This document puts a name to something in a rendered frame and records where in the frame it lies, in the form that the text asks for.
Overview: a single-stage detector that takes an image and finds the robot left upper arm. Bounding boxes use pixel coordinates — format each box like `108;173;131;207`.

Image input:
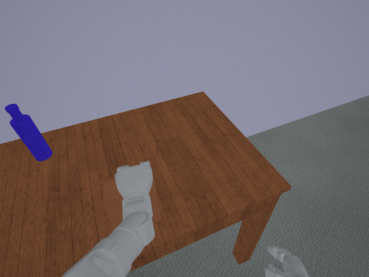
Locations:
69;259;110;277

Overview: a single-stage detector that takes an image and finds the robot right hand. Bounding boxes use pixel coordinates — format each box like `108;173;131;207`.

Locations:
265;245;308;277

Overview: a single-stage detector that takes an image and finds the robot left hand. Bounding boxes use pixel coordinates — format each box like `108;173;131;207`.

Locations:
115;161;153;198

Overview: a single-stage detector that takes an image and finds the robot left forearm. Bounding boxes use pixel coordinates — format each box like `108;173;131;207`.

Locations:
62;192;155;277

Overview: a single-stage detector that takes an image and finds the table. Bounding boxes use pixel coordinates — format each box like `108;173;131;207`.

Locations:
0;91;291;277

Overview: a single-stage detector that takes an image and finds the sponge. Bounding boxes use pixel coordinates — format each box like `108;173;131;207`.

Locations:
103;178;161;229

